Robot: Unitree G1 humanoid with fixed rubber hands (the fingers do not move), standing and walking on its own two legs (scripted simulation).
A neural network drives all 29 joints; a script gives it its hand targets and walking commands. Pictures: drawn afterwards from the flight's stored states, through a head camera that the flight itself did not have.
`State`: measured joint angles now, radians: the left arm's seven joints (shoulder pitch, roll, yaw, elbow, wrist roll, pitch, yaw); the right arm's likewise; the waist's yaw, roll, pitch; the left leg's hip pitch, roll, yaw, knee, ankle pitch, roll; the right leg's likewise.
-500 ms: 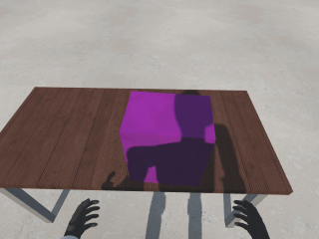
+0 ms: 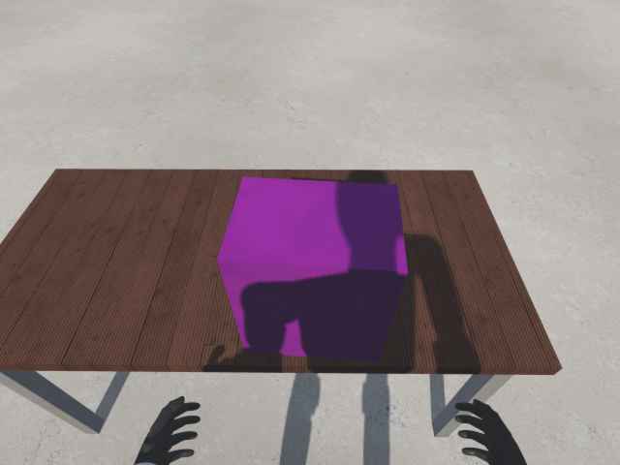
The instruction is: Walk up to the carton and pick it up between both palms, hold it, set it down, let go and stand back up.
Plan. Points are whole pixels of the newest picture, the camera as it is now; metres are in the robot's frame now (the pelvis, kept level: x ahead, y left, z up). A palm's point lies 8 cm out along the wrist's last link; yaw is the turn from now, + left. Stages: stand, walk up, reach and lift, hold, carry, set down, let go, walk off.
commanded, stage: let go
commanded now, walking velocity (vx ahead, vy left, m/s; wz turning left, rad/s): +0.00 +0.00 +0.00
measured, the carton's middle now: (314, 275) +0.42 +0.02 -0.04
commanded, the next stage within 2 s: stand in 0.04 s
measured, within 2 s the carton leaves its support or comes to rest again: neither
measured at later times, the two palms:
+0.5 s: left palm out of the picture +0.05 +0.30 -0.09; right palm out of the picture +0.06 -0.30 -0.10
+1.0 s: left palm out of the picture -0.01 +0.31 -0.11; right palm out of the picture +0.01 -0.29 -0.11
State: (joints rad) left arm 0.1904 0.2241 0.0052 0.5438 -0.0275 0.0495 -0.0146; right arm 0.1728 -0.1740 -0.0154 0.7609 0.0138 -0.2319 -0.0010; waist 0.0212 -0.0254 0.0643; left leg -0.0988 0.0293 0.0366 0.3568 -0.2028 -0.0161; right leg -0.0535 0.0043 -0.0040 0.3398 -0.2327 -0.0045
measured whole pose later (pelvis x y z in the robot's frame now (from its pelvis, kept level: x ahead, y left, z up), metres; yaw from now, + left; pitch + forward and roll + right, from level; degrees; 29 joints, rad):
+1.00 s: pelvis -0.07 +0.01 -0.01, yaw +2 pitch -4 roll +0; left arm 0.31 0.38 0.00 0.78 0.02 -0.02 0.00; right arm 0.25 -0.36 -0.03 0.90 -0.02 -0.01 0.02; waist 0.00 -0.01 0.04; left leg -0.24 0.00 0.01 0.44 -0.14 0.01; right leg -0.19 -0.02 -0.03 0.46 -0.21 0.00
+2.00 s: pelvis -0.03 +0.01 +0.00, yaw +1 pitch -4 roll +0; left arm 0.22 0.38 0.01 0.93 0.00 -0.03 0.01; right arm 0.16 -0.36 -0.01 0.99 -0.01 -0.02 0.00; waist 0.00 -0.01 0.04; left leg -0.15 0.01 0.03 0.37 -0.16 0.01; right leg -0.11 -0.02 -0.01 0.37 -0.20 0.02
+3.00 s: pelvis -0.03 +0.01 +0.00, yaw +1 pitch -3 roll +0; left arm 0.19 0.35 0.01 1.00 0.00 -0.03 0.02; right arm 0.17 -0.33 -0.02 1.04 0.00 -0.02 0.00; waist 0.00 -0.01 0.04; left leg -0.12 0.00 0.02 0.32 -0.14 0.00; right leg -0.08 -0.02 -0.02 0.32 -0.19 0.01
